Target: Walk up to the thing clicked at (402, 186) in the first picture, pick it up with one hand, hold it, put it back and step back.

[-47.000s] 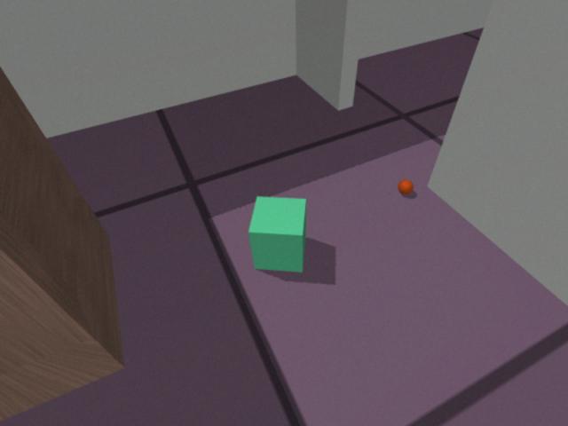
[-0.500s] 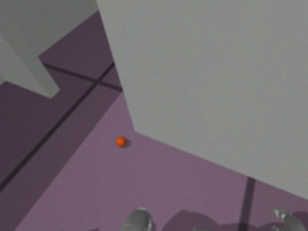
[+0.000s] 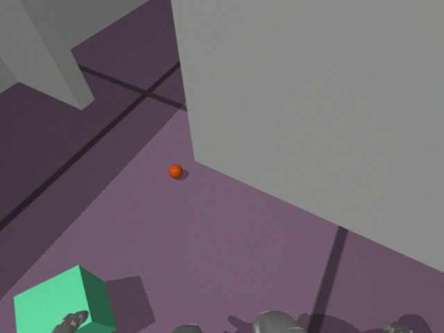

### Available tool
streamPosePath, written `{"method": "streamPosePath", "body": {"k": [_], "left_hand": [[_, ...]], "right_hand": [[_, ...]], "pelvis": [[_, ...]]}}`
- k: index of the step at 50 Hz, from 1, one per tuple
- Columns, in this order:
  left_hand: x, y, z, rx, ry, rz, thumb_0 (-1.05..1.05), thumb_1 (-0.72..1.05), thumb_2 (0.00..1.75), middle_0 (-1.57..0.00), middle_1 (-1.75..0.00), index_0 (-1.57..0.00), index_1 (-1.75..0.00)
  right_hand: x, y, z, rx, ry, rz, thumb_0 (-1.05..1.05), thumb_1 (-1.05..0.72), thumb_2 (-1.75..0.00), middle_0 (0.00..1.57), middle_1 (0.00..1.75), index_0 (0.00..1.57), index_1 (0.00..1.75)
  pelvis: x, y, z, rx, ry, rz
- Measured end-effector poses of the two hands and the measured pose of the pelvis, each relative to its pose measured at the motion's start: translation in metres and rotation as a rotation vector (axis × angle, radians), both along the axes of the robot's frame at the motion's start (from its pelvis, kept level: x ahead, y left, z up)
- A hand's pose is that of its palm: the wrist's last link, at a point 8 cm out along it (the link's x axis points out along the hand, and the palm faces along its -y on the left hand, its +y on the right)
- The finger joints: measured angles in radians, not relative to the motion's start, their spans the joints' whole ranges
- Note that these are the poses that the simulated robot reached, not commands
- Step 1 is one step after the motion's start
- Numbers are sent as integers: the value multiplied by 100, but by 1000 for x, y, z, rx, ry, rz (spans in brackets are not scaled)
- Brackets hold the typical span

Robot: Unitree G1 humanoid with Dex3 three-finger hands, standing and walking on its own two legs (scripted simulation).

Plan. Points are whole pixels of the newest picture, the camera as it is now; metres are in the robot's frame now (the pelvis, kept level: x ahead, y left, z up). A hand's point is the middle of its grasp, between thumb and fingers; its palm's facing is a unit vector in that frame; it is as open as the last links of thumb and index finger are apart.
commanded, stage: step back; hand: left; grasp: from above
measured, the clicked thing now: (175, 171) +0.93 +0.28 -0.72
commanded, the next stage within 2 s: stand in 1.34 s
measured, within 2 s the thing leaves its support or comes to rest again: neither
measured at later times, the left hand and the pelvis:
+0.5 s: hand out of the picture -0.09 +0.29 -0.14, palm faces +0.07 -0.90 -0.43, open 7.4 cm; pelvis -0.15 +0.00 +0.00, yaw +3 degrees
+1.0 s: hand out of the picture -0.08 +0.26 -0.14, palm faces +0.05 -0.92 -0.39, open 7.4 cm; pelvis -0.13 -0.01 +0.00, yaw +2 degrees
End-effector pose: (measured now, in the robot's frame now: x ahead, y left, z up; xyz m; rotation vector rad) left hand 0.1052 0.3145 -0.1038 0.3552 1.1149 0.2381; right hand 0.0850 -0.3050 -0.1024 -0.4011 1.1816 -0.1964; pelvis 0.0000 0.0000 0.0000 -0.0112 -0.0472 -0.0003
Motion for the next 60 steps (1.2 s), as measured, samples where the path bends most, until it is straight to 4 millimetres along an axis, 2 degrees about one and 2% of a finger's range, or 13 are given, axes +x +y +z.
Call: {"method": "streamPosePath", "body": {"k": [6,12,17,21,26,30,34,38,45,49,54,60], "left_hand": [[-63,-15,-7,35,56,-24,0,90,89,-21,-30,-20,-30],[-127,-26,8,44,82,-8,1,90,89,-21,-30,-21,-30],[-157,-17,17,64,29,23,1,90,89,-21,-30,-21,-30],[-180,-2,14,58,-12,57,0,90,89,-21,-30,-21,-30],[-211,12,6,27,52,80,0,90,89,-21,-30,-21,-30],[-223,13,3,1,89,74,1,90,89,-21,-30,-20,-30],[-226,5,1,-9,117,52,1,90,89,-20,-30,-20,-30],[-219,-9,0,3,104,42,1,90,89,-20,-30,-20,-30],[-211,-20,9,-6,54,65,0,90,89,-21,-30,-21,-30],[-201,-12,7,-7,60,69,0,90,89,-21,-30,-21,-30],[-181,3,-7,-18,68,71,0,90,89,-21,-30,-21,-30],[-157,5,-9,-32,68,40,0,90,89,-20,-30,-20,-30]], "right_hand": [[-16,-20,-13,21,-100,2,1,-90,-90,21,30,21,30],[-60,-26,-14,49,-89,-32,1,-90,-90,21,30,20,30],[-111,-28,-19,42,-8,-3,1,-90,-90,21,30,20,30],[-145,-23,-22,29,65,16,1,-90,-90,21,30,20,30],[-179,-7,-11,35,63,-12,1,-90,-90,21,30,20,30],[-192,0,-3,39,44,-22,1,-90,-90,21,30,21,30],[-191,-4,-3,50,16,-38,1,-90,-90,21,30,21,30],[-183,-17,-12,58,7,-54,1,-90,-90,21,30,21,30],[-154,-18,-11,56,16,-11,1,-90,-90,21,30,20,30],[-136,-11,-10,50,17,9,1,-90,-90,20,30,20,30],[-115,8,-12,38,-10,8,1,-90,-90,20,30,20,30],[-91,27,-6,67,-49,8,1,-90,-90,21,30,20,30]], "pelvis": [[-50,-15,-13,-8,-5,-46],[-90,-22,-3,29,-8,-37],[-117,-20,-2,31,-3,10],[-134,-12,-6,23,-5,54],[-147,-1,0,29,-14,52],[-153,-2,6,22,-13,38],[-152,-7,5,20,-10,13],[-150,-15,1,-8,-16,7],[-138,-15,6,4,-7,25],[-129,-8,6,12,-2,39],[-121,5,-2,26,-8,30],[-113,9,2,2,1,11]]}}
